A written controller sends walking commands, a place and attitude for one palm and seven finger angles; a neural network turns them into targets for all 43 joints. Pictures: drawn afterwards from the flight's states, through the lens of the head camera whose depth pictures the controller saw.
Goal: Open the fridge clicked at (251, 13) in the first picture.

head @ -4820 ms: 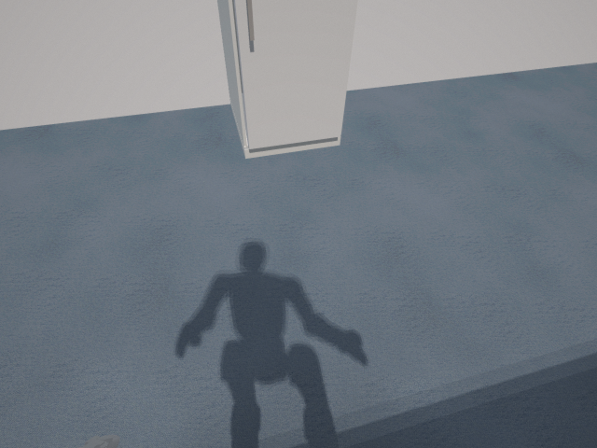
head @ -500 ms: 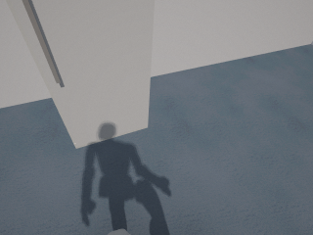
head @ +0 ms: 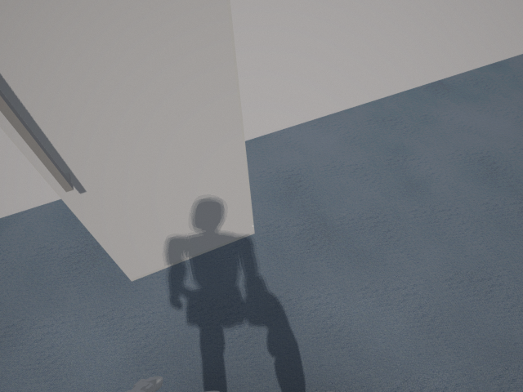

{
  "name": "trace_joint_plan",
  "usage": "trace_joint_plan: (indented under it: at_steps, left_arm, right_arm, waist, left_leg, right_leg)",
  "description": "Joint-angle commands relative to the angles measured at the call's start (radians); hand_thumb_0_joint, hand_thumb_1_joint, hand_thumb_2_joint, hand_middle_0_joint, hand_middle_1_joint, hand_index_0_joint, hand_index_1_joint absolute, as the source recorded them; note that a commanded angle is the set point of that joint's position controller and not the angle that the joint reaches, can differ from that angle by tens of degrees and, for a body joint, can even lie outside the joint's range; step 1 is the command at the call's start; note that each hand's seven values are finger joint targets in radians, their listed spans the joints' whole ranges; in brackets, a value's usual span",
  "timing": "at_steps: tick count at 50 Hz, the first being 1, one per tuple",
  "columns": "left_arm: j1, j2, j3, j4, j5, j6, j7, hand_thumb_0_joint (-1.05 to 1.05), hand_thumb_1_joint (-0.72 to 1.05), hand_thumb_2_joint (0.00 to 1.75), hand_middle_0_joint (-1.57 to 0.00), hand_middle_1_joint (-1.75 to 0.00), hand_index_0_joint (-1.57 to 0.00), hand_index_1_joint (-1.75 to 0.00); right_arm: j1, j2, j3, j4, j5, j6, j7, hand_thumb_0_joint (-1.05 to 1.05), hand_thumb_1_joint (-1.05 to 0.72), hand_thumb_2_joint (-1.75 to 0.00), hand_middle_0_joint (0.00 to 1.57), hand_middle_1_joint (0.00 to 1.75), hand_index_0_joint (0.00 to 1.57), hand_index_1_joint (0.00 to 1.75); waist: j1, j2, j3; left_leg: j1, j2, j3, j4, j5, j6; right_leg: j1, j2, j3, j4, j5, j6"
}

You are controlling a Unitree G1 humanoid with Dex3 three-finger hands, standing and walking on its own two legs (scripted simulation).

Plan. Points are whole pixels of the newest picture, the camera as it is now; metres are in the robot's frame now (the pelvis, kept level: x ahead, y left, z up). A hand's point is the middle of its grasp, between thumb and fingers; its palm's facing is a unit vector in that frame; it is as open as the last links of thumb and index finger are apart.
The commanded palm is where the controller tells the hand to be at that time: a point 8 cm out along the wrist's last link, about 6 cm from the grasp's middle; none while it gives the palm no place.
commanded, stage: turn to face it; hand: left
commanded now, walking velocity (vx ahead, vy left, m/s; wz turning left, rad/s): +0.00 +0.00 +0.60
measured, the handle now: (9, 106) +0.59 +0.50 +0.13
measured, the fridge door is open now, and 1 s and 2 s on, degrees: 0 0 0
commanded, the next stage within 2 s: take the last steps up to it in 0.66 s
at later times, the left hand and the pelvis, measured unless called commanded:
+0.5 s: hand out of the picture +0.04 +0.26 -0.16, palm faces +0.28 -0.93 -0.26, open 7.4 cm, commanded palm none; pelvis +0.02 +0.03 +0.01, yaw +14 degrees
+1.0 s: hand out of the picture -0.04 +0.16 -0.14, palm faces +0.45 -0.86 -0.24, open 7.3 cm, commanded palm none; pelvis +0.02 -0.01 +0.02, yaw +23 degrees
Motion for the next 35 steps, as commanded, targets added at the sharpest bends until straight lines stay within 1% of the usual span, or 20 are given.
trace_joint_plan:
  at_steps: [1,4,7,9,10,11,12,13,14,15,17,19,21,24,27,30,32,33,34,35]
  left_arm:
    - [0.096,0.181,0.045,-0.039,0.009,0.010,0.025,0.00,0.90,0.90,-0.20,-0.30,-0.20,-0.30]
    - [0.064,0.194,0.056,-0.062,0.016,0.022,0.026,0.00,0.90,0.90,-0.20,-0.30,-0.20,-0.30]
    - [0.059,0.229,0.064,-0.076,0.016,0.035,0.021,0.00,0.90,0.90,-0.20,-0.30,-0.20,-0.30]
    - [0.057,0.242,0.068,-0.079,0.016,0.043,0.017,0.00,0.90,0.90,-0.20,-0.30,-0.20,-0.30]
    - [0.049,0.246,0.069,-0.087,0.011,0.047,0.013,0.00,0.90,0.90,-0.20,-0.30,-0.20,-0.30]
    - [0.047,0.242,0.069,-0.097,0.002,0.054,0.008,0.00,0.90,0.90,-0.20,-0.30,-0.20,-0.30]
    - [0.062,0.200,0.064,-0.121,-0.005,0.063,0.000,0.00,0.90,0.90,-0.20,-0.30,-0.20,-0.30]
    - [0.016,0.143,0.048,-0.174,-0.007,0.066,-0.006,0.00,0.90,0.90,-0.20,-0.30,-0.20,-0.30]
    - [-0.044,0.168,0.040,-0.194,0.007,0.073,0.000,0.00,0.90,0.90,-0.20,-0.30,-0.20,-0.30]
    - [-0.050,0.157,0.050,-0.181,0.006,0.070,0.000,0.00,0.90,0.90,-0.20,-0.30,-0.20,-0.30]
    - [0.013,0.176,0.054,-0.139,0.002,0.068,-0.009,0.00,0.90,0.90,-0.20,-0.30,-0.20,-0.30]
    - [0.071,0.174,0.051,-0.109,0.001,0.071,-0.015,0.00,0.90,0.90,-0.20,-0.30,-0.20,-0.30]
    - [0.073,0.179,0.046,-0.108,-0.002,0.076,-0.009,0.00,0.90,0.90,-0.20,-0.30,-0.20,-0.30]
    - [0.053,0.171,0.038,-0.120,-0.004,0.076,-0.005,0.00,0.90,0.90,-0.20,-0.30,-0.20,-0.30]
    - [0.057,0.161,0.031,-0.120,-0.006,0.073,-0.001,0.00,0.90,0.90,-0.20,-0.30,-0.20,-0.30]
    - [0.120,0.158,0.028,-0.105,-0.011,0.064,0.004,0.00,0.90,0.90,-0.20,-0.30,-0.20,-0.30]
    - [0.195,0.166,0.029,-0.078,-0.010,0.052,0.009,0.00,0.90,0.90,-0.20,-0.30,-0.20,-0.30]
    - [0.206,0.207,0.033,-0.077,-0.001,0.041,0.015,0.00,0.90,0.90,-0.20,-0.30,-0.20,-0.30]
    - [0.195,0.298,0.047,-0.083,0.011,0.031,0.021,0.00,0.90,0.90,-0.20,-0.30,-0.20,-0.30]
    - [0.180,0.311,0.052,-0.104,0.005,0.030,0.019,0.00,0.90,0.90,-0.20,-0.30,-0.20,-0.30]
  right_arm:
    - [-0.039,-0.071,-0.020,-0.110,-0.003,-0.002,0.005,0.00,-0.90,-0.90,0.20,0.30,0.20,0.30]
    - [-0.046,-0.063,-0.022,-0.136,-0.006,0.010,0.015,0.00,-0.90,-0.90,0.20,0.30,0.20,0.30]
    - [-0.098,-0.086,-0.022,-0.183,-0.006,0.009,0.020,0.00,-0.90,-0.90,0.20,0.30,0.20,0.30]
    - [-0.106,-0.105,-0.025,-0.206,-0.006,0.006,0.021,0.00,-0.90,-0.90,0.20,0.30,0.20,0.30]
    - [-0.084,-0.125,-0.027,-0.210,-0.009,0.003,0.020,0.00,-0.90,-0.90,0.20,0.30,0.20,0.30]
    - [-0.054,-0.156,-0.035,-0.208,-0.011,-0.002,0.021,0.00,-0.90,-0.90,0.20,0.30,0.20,0.30]
    - [-0.030,-0.245,-0.052,-0.217,-0.017,-0.011,0.018,0.00,-0.90,-0.90,0.20,0.30,0.20,0.30]
    - [0.009,-0.344,-0.072,-0.231,-0.022,-0.015,0.010,0.00,-0.90,-0.90,0.20,0.30,0.20,0.30]
    - [0.038,-0.364,-0.072,-0.212,-0.019,-0.017,0.000,0.00,-0.90,-0.90,0.20,0.30,0.20,0.30]
    - [-0.005,-0.345,-0.068,-0.218,-0.018,-0.020,-0.010,0.00,-0.90,-0.90,0.20,0.30,0.20,0.30]
    - [-0.141,-0.291,-0.046,-0.259,-0.015,-0.024,-0.015,0.00,-0.90,-0.90,0.20,0.30,0.20,0.30]
    - [-0.178,-0.272,-0.039,-0.272,-0.008,-0.031,-0.017,0.00,-0.90,-0.90,0.20,0.30,0.20,0.30]
    - [-0.161,-0.275,-0.040,-0.270,-0.009,-0.028,-0.016,0.00,-0.90,-0.90,0.20,0.30,0.20,0.30]
    - [-0.135,-0.282,-0.044,-0.257,-0.011,-0.019,-0.016,0.00,-0.90,-0.90,0.20,0.30,0.20,0.30]
    - [-0.139,-0.284,-0.046,-0.249,-0.014,-0.009,-0.012,0.00,-0.90,-0.90,0.20,0.30,0.20,0.30]
    - [-0.170,-0.281,-0.046,-0.248,-0.014,-0.003,-0.008,0.00,-0.90,-0.90,0.20,0.30,0.20,0.30]
    - [-0.198,-0.263,-0.044,-0.250,-0.003,-0.001,-0.004,0.00,-0.90,-0.90,0.20,0.30,0.20,0.30]
    - [-0.188,-0.216,-0.039,-0.250,0.006,-0.002,0.000,0.00,-0.90,-0.90,0.20,0.30,0.20,0.30]
    - [-0.174,-0.150,-0.027,-0.267,0.012,-0.001,0.008,0.00,-0.90,-0.90,0.20,0.30,0.20,0.30]
    - [-0.211,-0.188,-0.036,-0.275,0.000,0.017,0.002,0.00,-0.90,-0.90,0.20,0.30,0.20,0.30]
  waist:
    - [0.053,-0.174,-0.108]
    - [0.041,-0.186,-0.096]
    - [0.056,-0.205,-0.074]
    - [0.047,-0.202,-0.079]
    - [0.030,-0.177,-0.095]
    - [0.009,-0.099,-0.105]
    - [-0.004,0.126,-0.116]
    - [-0.037,0.353,-0.096]
    - [-0.059,0.263,-0.121]
    - [-0.036,0.243,-0.136]
    - [0.024,0.151,-0.118]
    - [0.046,0.111,-0.145]
    - [0.034,0.110,-0.146]
    - [0.016,0.066,-0.137]
    - [0.011,0.093,-0.134]
    - [0.037,0.117,-0.145]
    - [0.076,0.069,-0.147]
    - [0.080,-0.057,-0.142]
    - [0.070,-0.306,-0.113]
    - [0.090,-0.338,-0.089]
  left_leg:
    - [-0.153,0.052,-0.047,0.116,0.060,-0.020]
    - [-0.102,0.045,-0.006,-0.028,0.088,-0.025]
    - [-0.075,0.034,0.032,-0.158,0.096,-0.020]
    - [-0.020,0.026,0.046,-0.272,0.145,-0.014]
    - [0.033,0.015,0.057,-0.364,0.213,-0.012]
    - [0.128,0.011,0.052,-0.478,0.310,-0.006]
    - [0.203,0.148,-0.179,-0.606,0.428,0.057]
    - [0.221,0.366,-0.465,-0.719,0.657,0.190]
    - [0.196,0.393,-0.508,-0.717,0.636,0.240]
    - [0.206,0.346,-0.474,-0.699,0.612,0.229]
    - [0.172,0.248,-0.319,-0.681,0.579,0.187]
    - [0.201,0.192,-0.231,-0.676,0.642,0.170]
    - [0.216,0.197,-0.243,-0.681,0.647,0.186]
    - [0.254,0.213,-0.280,-0.681,0.638,0.208]
    - [0.225,0.203,-0.294,-0.671,0.631,0.206]
    - [0.182,0.186,-0.315,-0.642,0.649,0.195]
    - [0.075,0.139,-0.282,-0.581,0.532,0.142]
    - [-0.016,0.064,-0.227,-0.475,0.404,0.084]
    - [-0.169,-0.077,-0.089,-0.306,0.132,0.008]
    - [-0.138,-0.068,-0.133,-0.127,-0.035,0.005]
  right_leg:
    - [0.145,-0.296,0.154,-0.285,0.348,-0.079]
    - [0.106,-0.287,0.081,-0.292,0.221,-0.068]
    - [0.096,-0.297,0.055,-0.259,0.175,-0.066]
    - [0.093,-0.296,0.039,-0.202,0.159,-0.050]
    - [0.084,-0.275,0.012,-0.144,0.141,-0.028]
    - [0.032,-0.245,-0.015,-0.053,0.096,0.006]
    - [-0.101,-0.143,-0.044,0.132,-0.076,0.068]
    - [-0.271,-0.026,-0.011,0.364,-0.427,0.125]
    - [-0.271,-0.020,0.114,0.497,-0.431,0.108]
    - [-0.310,-0.013,0.163,0.568,-0.359,0.105]
    - [-0.274,-0.018,0.182,0.583,-0.201,0.110]
    - [-0.228,-0.002,0.169,0.537,-0.135,0.117]
    - [-0.202,0.006,0.173,0.470,-0.152,0.120]
    - [-0.184,0.025,0.168,0.350,-0.195,0.117]
    - [-0.106,0.047,0.161,0.232,-0.209,0.106]
    - [0.002,0.072,0.151,0.072,-0.165,0.091]
    - [0.166,0.067,0.139,-0.145,0.010,0.087]
    - [0.246,-0.026,0.242,-0.281,0.044,0.063]
    - [0.282,-0.257,0.479,-0.346,0.153,-0.032]
    - [0.126,-0.349,0.519,-0.372,0.171,-0.120]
